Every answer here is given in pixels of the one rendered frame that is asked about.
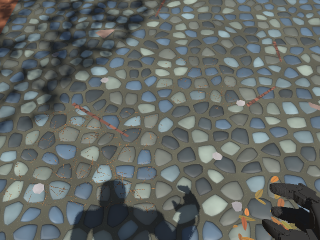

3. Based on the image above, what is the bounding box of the right robot hand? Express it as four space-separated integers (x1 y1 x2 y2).
262 183 320 240

